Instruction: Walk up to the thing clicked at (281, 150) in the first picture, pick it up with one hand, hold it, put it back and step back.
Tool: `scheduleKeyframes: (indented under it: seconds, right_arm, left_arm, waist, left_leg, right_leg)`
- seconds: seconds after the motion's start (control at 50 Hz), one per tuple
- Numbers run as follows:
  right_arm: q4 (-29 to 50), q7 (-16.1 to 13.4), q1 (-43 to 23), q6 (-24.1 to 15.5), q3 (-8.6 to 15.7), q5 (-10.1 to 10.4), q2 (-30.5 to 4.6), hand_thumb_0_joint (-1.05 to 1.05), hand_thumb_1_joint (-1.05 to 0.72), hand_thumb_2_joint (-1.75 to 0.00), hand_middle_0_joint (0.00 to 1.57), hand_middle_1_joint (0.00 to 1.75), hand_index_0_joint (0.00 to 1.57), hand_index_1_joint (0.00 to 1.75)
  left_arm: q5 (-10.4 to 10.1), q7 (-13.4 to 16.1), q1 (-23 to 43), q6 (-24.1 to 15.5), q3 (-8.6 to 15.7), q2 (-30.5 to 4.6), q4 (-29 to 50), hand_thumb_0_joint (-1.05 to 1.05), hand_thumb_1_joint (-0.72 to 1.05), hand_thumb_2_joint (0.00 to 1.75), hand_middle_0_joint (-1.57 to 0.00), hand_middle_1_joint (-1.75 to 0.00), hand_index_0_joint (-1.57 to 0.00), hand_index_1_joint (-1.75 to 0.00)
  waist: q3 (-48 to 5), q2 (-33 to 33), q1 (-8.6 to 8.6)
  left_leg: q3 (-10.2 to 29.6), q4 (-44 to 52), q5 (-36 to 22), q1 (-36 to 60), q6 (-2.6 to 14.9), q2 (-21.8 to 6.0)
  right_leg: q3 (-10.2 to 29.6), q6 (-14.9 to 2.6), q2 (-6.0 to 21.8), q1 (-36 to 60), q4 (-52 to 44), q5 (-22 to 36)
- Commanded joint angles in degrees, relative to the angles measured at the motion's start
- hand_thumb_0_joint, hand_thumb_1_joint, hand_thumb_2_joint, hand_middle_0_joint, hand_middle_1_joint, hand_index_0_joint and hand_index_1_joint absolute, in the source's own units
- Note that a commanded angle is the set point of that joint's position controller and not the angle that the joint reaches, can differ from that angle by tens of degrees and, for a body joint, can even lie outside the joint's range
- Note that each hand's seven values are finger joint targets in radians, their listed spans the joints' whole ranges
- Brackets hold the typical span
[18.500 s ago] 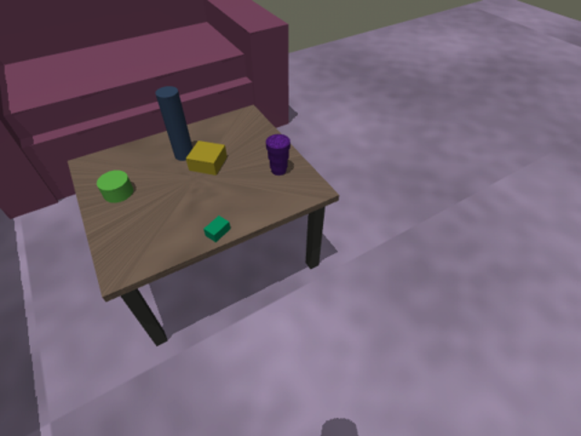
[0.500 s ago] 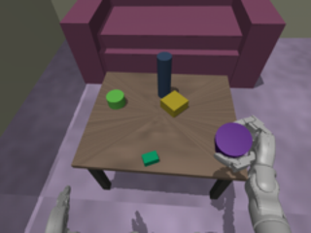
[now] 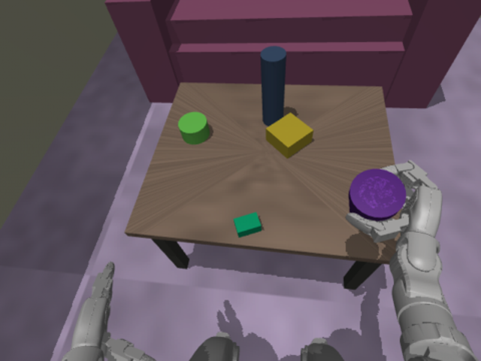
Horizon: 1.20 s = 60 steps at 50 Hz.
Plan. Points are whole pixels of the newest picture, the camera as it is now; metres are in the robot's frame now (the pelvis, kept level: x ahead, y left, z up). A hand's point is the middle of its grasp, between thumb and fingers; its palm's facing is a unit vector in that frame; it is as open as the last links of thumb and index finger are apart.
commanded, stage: crouch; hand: right
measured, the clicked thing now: (370, 204) +0.39 -0.17 -0.01
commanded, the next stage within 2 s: lower in 1.08 s
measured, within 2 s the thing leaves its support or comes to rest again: neither
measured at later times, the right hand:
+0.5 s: hand (375, 177) +0.49 -0.21 -0.07, palm faces +0.30 +0.95 -0.02, open 10.5 cm
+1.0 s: hand (374, 170) +0.53 -0.22 -0.10, palm faces +0.32 +0.95 -0.03, open 10.5 cm
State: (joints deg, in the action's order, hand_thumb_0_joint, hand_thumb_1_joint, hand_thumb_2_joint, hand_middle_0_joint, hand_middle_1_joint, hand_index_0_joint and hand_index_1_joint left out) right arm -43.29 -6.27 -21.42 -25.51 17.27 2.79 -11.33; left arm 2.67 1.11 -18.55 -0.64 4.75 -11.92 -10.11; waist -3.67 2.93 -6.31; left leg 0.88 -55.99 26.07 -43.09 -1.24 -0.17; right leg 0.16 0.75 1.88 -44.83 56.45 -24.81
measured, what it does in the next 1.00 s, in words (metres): lowers itself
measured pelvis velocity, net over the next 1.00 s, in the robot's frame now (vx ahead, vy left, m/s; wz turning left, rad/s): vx -0.01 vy -0.01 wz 0.05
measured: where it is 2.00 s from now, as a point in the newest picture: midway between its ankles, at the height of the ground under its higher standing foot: outside the picture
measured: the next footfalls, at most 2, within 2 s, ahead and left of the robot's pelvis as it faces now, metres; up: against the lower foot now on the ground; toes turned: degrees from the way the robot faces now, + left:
none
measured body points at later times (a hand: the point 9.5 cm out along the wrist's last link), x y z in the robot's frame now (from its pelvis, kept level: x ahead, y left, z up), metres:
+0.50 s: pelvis -0.01 -0.01 -0.06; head +0.14 -0.06 +0.36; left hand +0.14 +0.25 -0.03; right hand +0.47 -0.26 -0.07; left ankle +0.01 +0.13 -0.68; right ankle +0.03 -0.13 -0.68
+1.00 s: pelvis -0.01 -0.01 -0.09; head +0.17 -0.06 +0.32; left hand +0.14 +0.26 -0.05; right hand +0.51 -0.27 -0.10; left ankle +0.01 +0.13 -0.68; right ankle +0.03 -0.13 -0.68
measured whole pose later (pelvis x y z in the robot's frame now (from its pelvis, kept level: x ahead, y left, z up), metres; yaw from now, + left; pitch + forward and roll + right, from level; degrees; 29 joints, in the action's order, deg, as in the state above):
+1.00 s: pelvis -0.01 -0.01 -0.09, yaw +3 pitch +30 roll +6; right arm -72.1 -4.6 -48.6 -31.4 35.7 -5.1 -35.8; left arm 6.7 -4.6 -21.6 0.7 1.5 -14.8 11.2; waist -7.8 0.0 -20.1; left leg -2.6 -76.3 31.8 -74.7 -1.2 2.9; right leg 4.8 0.9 4.4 -79.3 81.6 -32.7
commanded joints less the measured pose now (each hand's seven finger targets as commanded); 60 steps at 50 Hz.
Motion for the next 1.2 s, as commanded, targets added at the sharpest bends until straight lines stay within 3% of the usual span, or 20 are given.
scheduleKeyframes:
  seconds: [0.0, 0.06, 0.1, 0.18, 0.24, 0.32, 0.34, 0.38, 0.44, 0.46, 0.5, 0.58, 0.62, 0.7, 0.76, 0.86, 0.88, 0.92, 1.06, 1.18]
  right_arm:
    - [9.4, -0.42, -28.88, -8.89, 5.33, -0.54, -15.09, 0.0, 0.01, -1.3, 1.23, 1.44, 1.3, 1.44]
    - [5.51, -0.39, -33.12, -10.0, 8.31, -1.12, -19.51, 0.0, -0.01, -1.3, 1.24, 1.44, 1.3, 1.44]
    - [2.23, -0.21, -35.48, -10.58, 7.29, -1.17, -17.31, 0.0, -0.02, -1.3, 1.24, 1.43, 1.3, 1.43]
    - [-4.78, 0.07, -40.39, -11.89, 6.29, -2.18, -15.78, 0.0, 0.03, -1.25, 1.18, 1.38, 1.25, 1.38]
    - [-8.41, 0.23, -43.59, -13.37, 9.5, -3.77, -21.14, 0.0, 0.09, -1.22, 1.14, 1.34, 1.21, 1.34]
    - [-10.77, -0.07, -44.58, -13.85, 12.6, -5.16, -26.35, 0.0, 0.07, -1.22, 1.15, 1.35, 1.21, 1.35]
    - [-12.34, -0.23, -44.36, -13.86, 13.3, -5.27, -26.88, 0.0, 0.07, -1.23, 1.16, 1.36, 1.23, 1.36]
    - [-10.87, -0.76, -45.45, -14.03, 17.19, -5.94, -33.39, 0.0, 0.01, -1.25, 1.2, 1.39, 1.26, 1.39]
    - [-13.88, -0.81, -46.89, -13.34, 14.62, -5.7, -28.71, 0.0, -0.03, -1.3, 1.24, 1.43, 1.3, 1.43]
    - [-14.27, -0.86, -46.18, -13.39, 15.72, -5.86, -30.23, 0.0, -0.02, -1.29, 1.23, 1.43, 1.29, 1.43]
    - [-11.97, -1.12, -49.08, -13.88, 16.72, -6.29, -32.87, 0.0, 0.05, -1.28, 1.21, 1.41, 1.27, 1.41]
    - [-12.36, -0.19, -54.06, -14.55, 11.89, -6.95, -27.99, 0.0, 0.13, -1.24, 1.15, 1.37, 1.22, 1.37]
    - [-14.18, 0.0, -52.88, -14.5, 14.77, -7.71, -33.87, 0.0, 0.14, -1.23, 1.14, 1.36, 1.21, 1.36]
    - [-15.21, 0.92, -52.57, -13.45, 15.24, -8.17, -34.95, 0.0, 0.14, -1.24, 1.16, 1.38, 1.23, 1.38]
    - [-14.93, 1.02, -51.17, -12.81, 18.05, -7.68, -38.82, 0.0, 0.06, -1.28, 1.19, 1.41, 1.26, 1.41]
    - [-16.09, 1.49, -51.42, -12.22, 17.87, -6.96, -37.8, 0.0, -0.05, -1.37, 1.29, 1.5, 1.36, 1.5]
    - [-13.24, 1.38, -53.56, -12.45, 18.94, -6.98, -40.31, 0.0, -0.03, -1.37, 1.3, 1.51, 1.36, 1.51]
    - [-12.41, 1.66, -54.87, -12.33, 18.57, -6.88, -39.84, 0.0, -0.01, -1.39, 1.31, 1.53, 1.38, 1.53]
    - [-16.19, 3.24, -54.87, -11.81, 18.28, -8.22, -42.16, 0.0, 0.05, -1.34, 1.27, 1.48, 1.33, 1.48]
    - [-15.46, 3.15, -53.87, -10.84, 19.34, -8.46, -44.72, 0.0, 0.03, -1.33, 1.25, 1.47, 1.32, 1.47]
  left_arm:
    - [1.2, 0.14, -1.82, -3.03, 4.69, -8.86, 13.66, 0.0, -0.53, 0.04, -0.04, -0.06, -0.05, -0.05]
    - [1.61, 0.02, -4.6, -2.89, 9.52, -13.58, 15.93, 0.0, -0.53, 0.05, -0.04, -0.06, -0.05, -0.05]
    - [1.81, -0.38, -3.37, -3.12, 10.43, -14.24, 17.75, 0.0, -0.53, 0.05, -0.04, -0.06, -0.05, -0.05]
    - [2.31, -1.43, -0.24, -3.91, 6.65, -11.09, 22.02, 0.0, -0.53, 0.05, -0.04, -0.06, -0.05, -0.05]
    - [3.22, -2.34, -1.84, -3.61, 3.48, -8.94, 18.95, 0.0, -0.52, 0.04, -0.05, -0.06, -0.06, -0.05]
    - [3.97, -3.3, -3.62, -2.89, 1.55, -8.97, 24.45, 0.0, -0.52, 0.05, -0.05, -0.06, -0.05, -0.05]
    - [4.04, -3.44, -5.38, -2.55, 2.68, -9.59, 24.66, 0.0, -0.52, 0.05, -0.04, -0.06, -0.05, -0.05]
    - [4.07, -3.35, -7.44, -2.22, 7.58, -14.22, 27.94, 0.0, -0.52, 0.05, -0.04, -0.06, -0.05, -0.05]
    - [4.28, -3.54, -7.59, -1.49, 9.56, -15.28, 25.44, 0.0, -0.52, 0.05, -0.05, -0.06, -0.05, -0.05]
    - [4.09, -3.49, -8.07, -1.61, 9.54, -15.1, 24.53, 0.0, -0.54, 0.06, -0.05, -0.06, -0.05, -0.06]
    - [3.86, -3.41, -3.56, -1.64, 9.54, -15.62, 28.0, 0.0, -0.54, 0.06, -0.05, -0.06, -0.05, -0.06]
    - [3.95, -3.33, 0.65, -2.06, 6.55, -13.38, 30.56, 0.0, -0.53, 0.06, -0.04, -0.06, -0.05, -0.05]
    - [4.04, -3.11, -2.23, -1.68, 6.19, -13.65, 27.52, 0.0, -0.52, 0.06, -0.04, -0.06, -0.05, -0.05]
    - [4.65, -3.63, -5.78, -0.99, 2.96, -11.55, 25.44, 0.0, -0.52, 0.06, -0.04, -0.05, -0.05, -0.05]
    - [4.14, -3.99, -6.08, -1.42, 4.41, -12.75, 29.98, 0.0, -0.52, 0.05, -0.04, -0.06, -0.05, -0.05]
    - [4.14, -4.15, -6.63, -1.57, 6.32, -13.98, 29.01, 0.0, -0.54, 0.06, -0.05, -0.05, -0.05, -0.05]
    - [3.98, -4.08, -5.15, -1.75, 6.28, -14.2, 30.57, 0.0, -0.54, 0.06, -0.05, -0.05, -0.05, -0.05]
    - [3.84, -3.78, -2.89, -1.84, 6.9, -15.45, 34.17, 0.0, -0.55, 0.07, -0.04, -0.05, -0.04, -0.05]
    - [3.62, -3.71, -5.45, -0.9, 1.34, -11.58, 31.92, 0.0, -0.55, 0.07, -0.04, -0.05, -0.04, -0.05]
    - [3.74, -3.78, -7.92, -0.81, 4.56, -14.31, 34.16, 0.0, -0.54, 0.06, -0.04, -0.04, -0.04, -0.05]
  waist:
    - [-26.32, -5.6, -2.19]
    - [-28.84, -7.16, -4.08]
    - [-28.82, -8.0, -5.59]
    - [-30.39, -9.21, -6.73]
    - [-31.98, -14.3, -5.38]
    - [-36.62, -16.16, -5.91]
    - [-36.86, -16.86, -6.96]
    - [-40.97, -17.87, -8.25]
    - [-32.77, -16.2, -11.41]
    - [-31.87, -16.09, -11.7]
    - [-35.6, -15.87, -11.69]
    - [-39.58, -19.42, -11.83]
    - [-39.99, -21.52, -11.49]
    - [-39.24, -25.12, -11.28]
    - [-40.7, -26.37, -11.54]
    - [-37.03, -23.95, -14.18]
    - [-39.55, -22.86, -13.67]
    - [-43.58, -21.72, -14.89]
    - [-39.27, -22.5, -13.88]
    - [-39.59, -27.42, -14.38]
  left_leg:
    - [-0.57, 4.14, -18.02, 3.8, 0.42, 0.85]
    - [-0.65, 2.76, -17.38, 2.12, 0.42, 1.09]
    - [-1.54, 1.54, -16.01, -1.48, 0.71, 1.57]
    - [-2.6, -0.98, -14.33, -5.93, 1.24, 2.12]
    - [-3.02, -4.36, -14.45, -10.45, 1.65, 2.36]
    - [-3.23, -6.42, -15.87, -9.14, 1.86, 2.69]
    - [-3.42, -7.07, -16.2, -9.59, 1.91, 2.85]
    - [-3.59, -7.69, -18.24, -8.95, 1.76, 3.09]
    - [-4.0, -7.58, -13.23, -14.22, 1.97, 3.43]
    - [-4.08, -7.74, -11.62, -15.45, 2.01, 3.45]
    - [-4.28, -8.18, -10.0, -15.6, 2.22, 3.61]
    - [-4.75, -9.85, -10.6, -17.4, 2.44, 3.76]
    - [-4.71, -10.29, -12.33, -17.72, 2.45, 3.84]
    - [-4.51, -11.95, -15.68, -19.16, 2.53, 3.98]
    - [-4.73, -12.5, -16.07, -18.81, 2.53, 3.98]
    - [-4.47, -13.07, -16.43, -20.17, 2.33, 4.04]
    - [-4.14, -12.52, -17.07, -18.43, 2.03, 4.04]
    - [-3.99, -12.58, -18.24, -16.15, 1.77, 4.12]
    - [-3.23, -12.65, -16.27, -15.72, 1.48, 4.09]
    - [-4.12, -13.77, -16.12, -20.19, 2.03, 4.45]
  right_leg:
    - [0.02, -1.13, -1.05, 11.53, -2.3, 13.79]
    - [0.52, -1.24, -1.0, 10.13, -0.36, 13.09]
    - [1.15, -1.09, -0.66, 9.87, 0.44, 13.06]
    - [2.22, -0.67, 0.02, 7.36, 3.03, 13.35]
    - [3.09, 0.29, 0.6, 7.25, 5.17, 17.62]
    - [2.76, 0.29, 0.39, 5.75, 7.38, 18.64]
    - [2.87, 0.22, 0.46, 5.23, 7.99, 19.16]
    - [3.01, -0.13, 0.49, 6.81, 9.35, 21.55]
    - [3.35, -0.54, 0.61, 0.31, 9.67, 14.07]
    - [3.73, -0.81, 0.88, -0.5, 10.01, 12.54]
    - [4.35, -0.89, 1.15, -0.13, 10.38, 11.01]
    - [5.08, -0.39, 1.47, 2.33, 11.5, 12.5]
    - [5.05, -0.05, 1.34, 2.47, 12.76, 15.83]
    - [4.57, 0.24, 1.47, 2.1, 14.58, 22.02]
    - [4.9, 0.39, 1.82, 3.28, 14.95, 23.33]
    - [4.87, -0.37, 1.8, -2.22, 16.95, 20.88]
    - [4.85, -0.91, 1.75, -2.73, 17.31, 19.56]
    - [4.91, -1.22, 1.77, -2.4, 18.13, 19.0]
    - [4.14, -1.32, 1.09, -8.64, 18.08, 13.53]
    - [4.82, -0.61, 1.82, -2.92, 18.33, 18.62]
